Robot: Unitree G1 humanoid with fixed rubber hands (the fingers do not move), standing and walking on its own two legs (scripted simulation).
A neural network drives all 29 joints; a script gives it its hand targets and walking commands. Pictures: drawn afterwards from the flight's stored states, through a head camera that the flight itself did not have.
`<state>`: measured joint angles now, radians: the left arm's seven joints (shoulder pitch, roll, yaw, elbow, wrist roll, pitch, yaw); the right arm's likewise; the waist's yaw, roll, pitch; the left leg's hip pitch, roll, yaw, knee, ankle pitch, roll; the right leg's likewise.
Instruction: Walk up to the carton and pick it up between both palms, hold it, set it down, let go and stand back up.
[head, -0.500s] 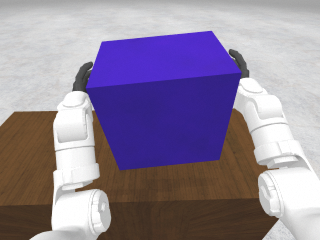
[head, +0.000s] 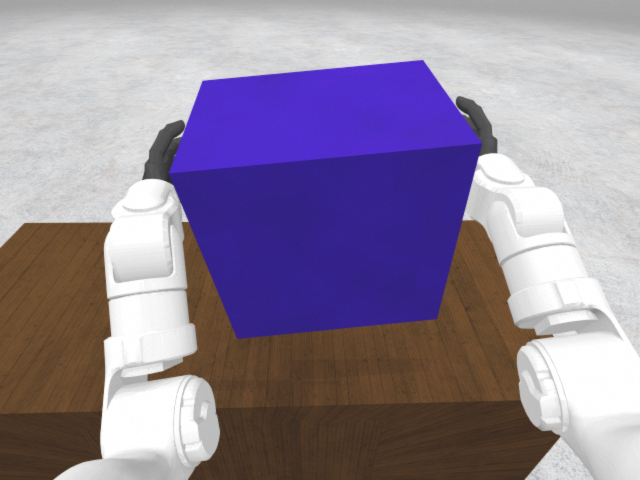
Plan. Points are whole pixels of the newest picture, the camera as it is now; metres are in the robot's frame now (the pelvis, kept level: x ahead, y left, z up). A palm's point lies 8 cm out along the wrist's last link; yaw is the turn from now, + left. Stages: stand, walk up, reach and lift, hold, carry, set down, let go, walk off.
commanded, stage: hold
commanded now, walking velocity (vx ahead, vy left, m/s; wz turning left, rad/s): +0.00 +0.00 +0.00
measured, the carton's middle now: (325, 205) +0.39 +0.00 +0.20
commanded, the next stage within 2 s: none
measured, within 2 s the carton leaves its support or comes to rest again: neither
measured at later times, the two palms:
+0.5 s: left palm (166, 186) +0.35 +0.18 +0.25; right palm (481, 165) +0.36 -0.18 +0.27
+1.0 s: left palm (170, 188) +0.35 +0.18 +0.25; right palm (485, 170) +0.36 -0.18 +0.26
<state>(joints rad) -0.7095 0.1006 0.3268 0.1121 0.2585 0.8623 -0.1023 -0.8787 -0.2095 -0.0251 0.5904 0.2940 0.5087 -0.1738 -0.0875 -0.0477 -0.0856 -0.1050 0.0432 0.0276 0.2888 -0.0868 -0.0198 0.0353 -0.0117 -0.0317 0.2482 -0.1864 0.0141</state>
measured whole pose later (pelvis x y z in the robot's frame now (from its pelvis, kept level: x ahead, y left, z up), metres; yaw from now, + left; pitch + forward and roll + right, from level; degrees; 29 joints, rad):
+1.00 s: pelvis +0.00 +0.00 +0.00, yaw +0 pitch -6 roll -1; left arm -0.71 0.08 0.33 0.10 0.27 0.88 -0.10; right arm -0.87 -0.21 -0.03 0.58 0.29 0.53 -0.17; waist -0.09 -0.03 -0.08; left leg -0.11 0.05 0.03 0.29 -0.08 -0.02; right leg 0.03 -0.01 -0.03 0.25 -0.18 0.01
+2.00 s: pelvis +0.01 -0.01 +0.00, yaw +0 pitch -5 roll +0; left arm -0.70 0.11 0.31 0.15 0.24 0.86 -0.08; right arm -0.91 -0.24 0.02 0.66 0.34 0.52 -0.18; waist -0.08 -0.05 -0.11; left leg -0.11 0.05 0.03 0.29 -0.09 -0.03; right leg 0.03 0.00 -0.03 0.24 -0.19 0.01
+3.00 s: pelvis +0.00 +0.00 +0.00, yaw +0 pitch -4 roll -1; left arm -0.71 0.11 0.32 0.16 0.25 0.86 -0.09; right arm -0.91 -0.23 0.01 0.65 0.33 0.53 -0.18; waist -0.07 -0.04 -0.12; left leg -0.12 0.05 0.03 0.28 -0.09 -0.03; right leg 0.02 0.00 -0.02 0.24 -0.19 0.01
